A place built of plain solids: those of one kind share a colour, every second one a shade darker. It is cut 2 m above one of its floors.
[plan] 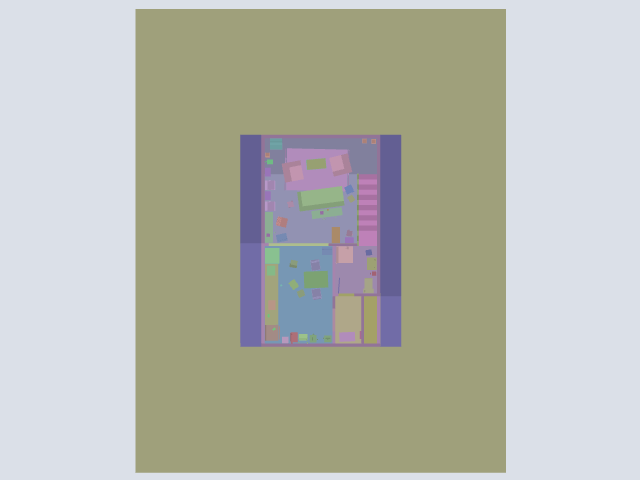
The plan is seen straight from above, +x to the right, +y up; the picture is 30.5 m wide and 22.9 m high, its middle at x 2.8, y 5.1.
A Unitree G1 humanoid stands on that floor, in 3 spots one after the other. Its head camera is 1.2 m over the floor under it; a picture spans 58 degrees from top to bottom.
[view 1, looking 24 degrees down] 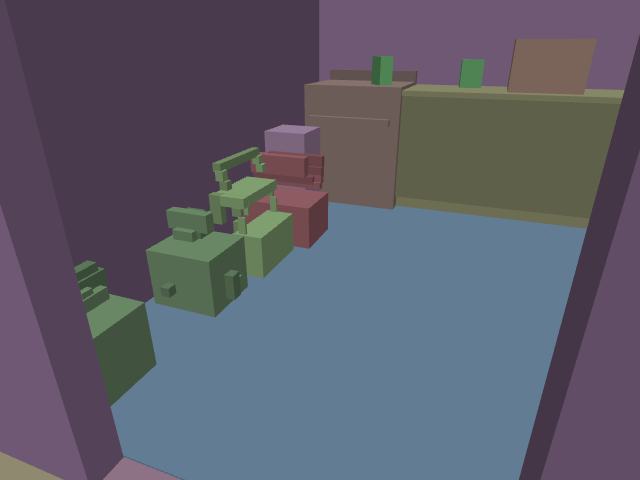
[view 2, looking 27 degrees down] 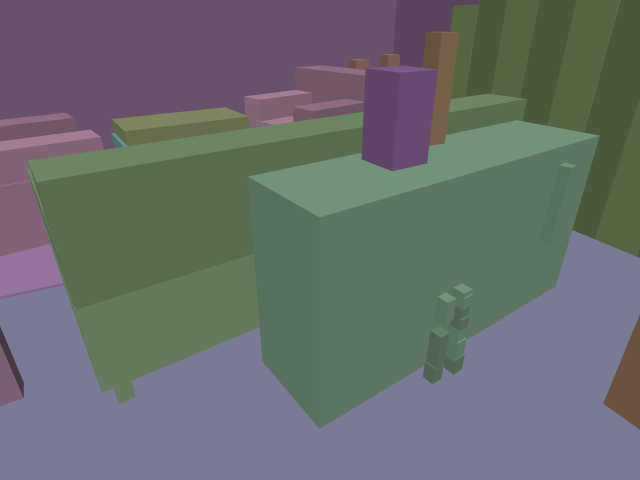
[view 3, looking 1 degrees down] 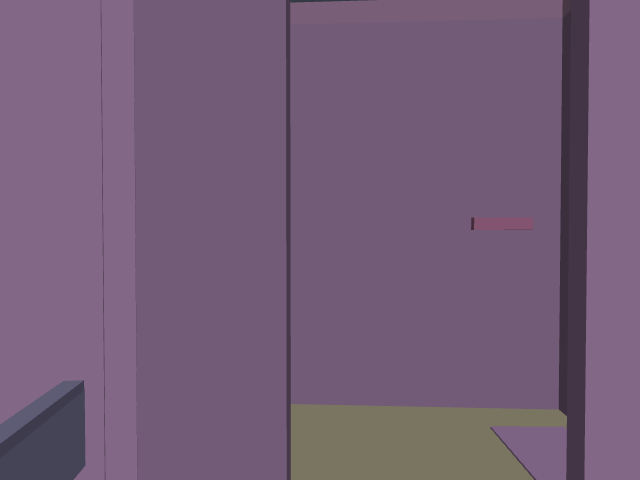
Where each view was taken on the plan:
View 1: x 4.10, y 1.68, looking -159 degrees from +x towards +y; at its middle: floor_kitchen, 2.95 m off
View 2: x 1.98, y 5.22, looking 62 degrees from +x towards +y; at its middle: cube_shelf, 1.10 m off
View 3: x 1.77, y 1.62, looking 3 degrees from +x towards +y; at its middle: wall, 3.00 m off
